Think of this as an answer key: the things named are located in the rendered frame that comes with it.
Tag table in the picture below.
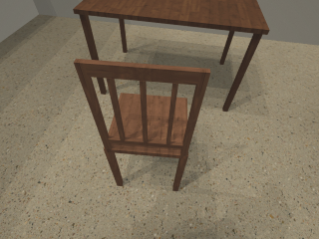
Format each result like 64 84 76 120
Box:
73 0 270 112

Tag chair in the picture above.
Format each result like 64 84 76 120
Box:
74 59 211 191

